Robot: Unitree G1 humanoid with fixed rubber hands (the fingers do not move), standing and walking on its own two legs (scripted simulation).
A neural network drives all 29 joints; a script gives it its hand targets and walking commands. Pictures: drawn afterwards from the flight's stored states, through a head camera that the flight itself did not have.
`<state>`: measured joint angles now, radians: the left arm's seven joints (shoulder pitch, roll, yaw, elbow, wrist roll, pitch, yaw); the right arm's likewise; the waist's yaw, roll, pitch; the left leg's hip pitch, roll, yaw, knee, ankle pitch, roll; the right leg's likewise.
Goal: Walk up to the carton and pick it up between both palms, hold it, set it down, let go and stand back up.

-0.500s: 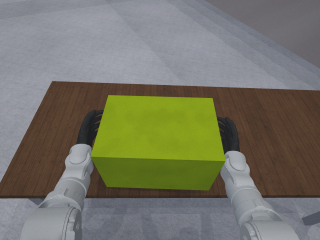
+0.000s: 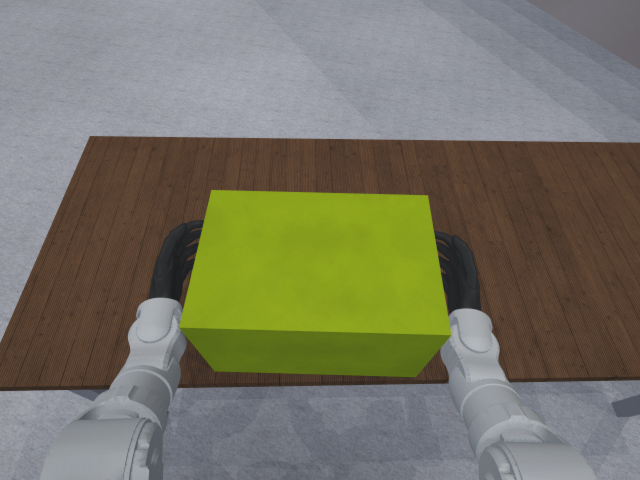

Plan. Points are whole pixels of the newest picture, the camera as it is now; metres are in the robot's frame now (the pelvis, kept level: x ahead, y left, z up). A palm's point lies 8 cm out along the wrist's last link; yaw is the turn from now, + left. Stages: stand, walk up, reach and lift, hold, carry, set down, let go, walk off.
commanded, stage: set down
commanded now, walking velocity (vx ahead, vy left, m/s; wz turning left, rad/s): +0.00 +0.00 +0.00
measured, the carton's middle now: (317, 286) +0.37 +0.02 -0.04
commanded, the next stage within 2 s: none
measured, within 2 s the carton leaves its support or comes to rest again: neither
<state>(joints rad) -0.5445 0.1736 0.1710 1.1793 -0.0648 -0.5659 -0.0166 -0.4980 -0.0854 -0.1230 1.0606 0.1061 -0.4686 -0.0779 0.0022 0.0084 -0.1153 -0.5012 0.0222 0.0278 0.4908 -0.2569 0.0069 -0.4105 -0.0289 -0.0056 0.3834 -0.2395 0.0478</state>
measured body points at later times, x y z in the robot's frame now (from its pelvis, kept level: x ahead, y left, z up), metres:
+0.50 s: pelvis -0.01 +0.00 +0.00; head +0.08 +0.01 +0.44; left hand +0.37 +0.21 -0.02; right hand +0.37 -0.19 -0.01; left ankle -0.03 +0.10 -0.74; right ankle -0.05 -0.15 -0.74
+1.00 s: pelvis -0.05 +0.01 +0.00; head +0.04 +0.01 +0.44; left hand +0.26 +0.24 -0.03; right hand +0.29 -0.20 -0.02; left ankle -0.03 +0.10 -0.74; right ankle -0.05 -0.15 -0.74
